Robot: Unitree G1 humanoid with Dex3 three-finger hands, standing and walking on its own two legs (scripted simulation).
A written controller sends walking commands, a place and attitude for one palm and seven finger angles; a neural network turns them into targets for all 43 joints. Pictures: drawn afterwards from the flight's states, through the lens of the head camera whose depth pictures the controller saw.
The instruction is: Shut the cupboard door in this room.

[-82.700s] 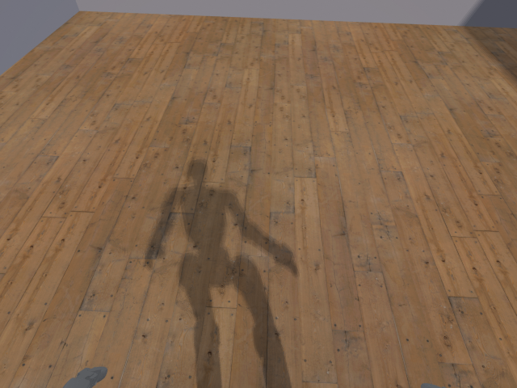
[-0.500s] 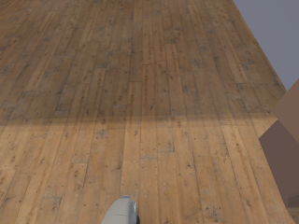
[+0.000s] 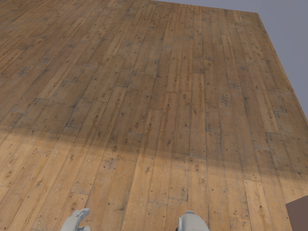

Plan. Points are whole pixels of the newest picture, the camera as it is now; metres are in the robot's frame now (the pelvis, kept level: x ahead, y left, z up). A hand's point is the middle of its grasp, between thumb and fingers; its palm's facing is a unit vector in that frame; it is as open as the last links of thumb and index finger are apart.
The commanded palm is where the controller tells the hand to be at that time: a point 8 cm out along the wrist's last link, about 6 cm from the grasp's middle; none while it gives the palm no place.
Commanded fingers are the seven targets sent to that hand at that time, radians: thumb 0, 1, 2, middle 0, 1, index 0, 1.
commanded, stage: turn to face it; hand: left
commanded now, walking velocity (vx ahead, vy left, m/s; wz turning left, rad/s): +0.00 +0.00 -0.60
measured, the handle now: out of the picture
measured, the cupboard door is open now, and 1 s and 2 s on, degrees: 17 17 17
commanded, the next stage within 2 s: none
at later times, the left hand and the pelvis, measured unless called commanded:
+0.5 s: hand (97, 213) +0.20 +0.18 -0.19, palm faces -0.18 -0.96 -0.20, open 7.3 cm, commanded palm none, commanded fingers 0.00 0.90 0.90 -0.20 -0.30 -0.20 -0.30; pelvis +0.10 +0.00 -0.01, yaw -15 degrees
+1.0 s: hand (125, 174) +0.31 +0.11 -0.16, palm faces -0.52 -0.81 -0.27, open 7.4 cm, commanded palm none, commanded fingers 0.00 0.90 0.90 -0.20 -0.30 -0.20 -0.30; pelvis +0.12 -0.01 -0.01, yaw -34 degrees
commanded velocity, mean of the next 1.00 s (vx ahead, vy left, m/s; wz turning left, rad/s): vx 0.00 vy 0.00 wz -0.60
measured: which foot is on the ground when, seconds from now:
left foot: down 0.00-0.14, up 0.16-0.46, down 0.48-0.84, up 0.86-1.00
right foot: up 0.00-0.10, down 0.12-0.48, up 0.50-0.82, down 0.84-1.00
